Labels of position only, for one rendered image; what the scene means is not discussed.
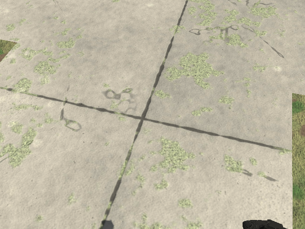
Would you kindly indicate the right robot hand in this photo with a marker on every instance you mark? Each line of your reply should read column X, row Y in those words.
column 261, row 224

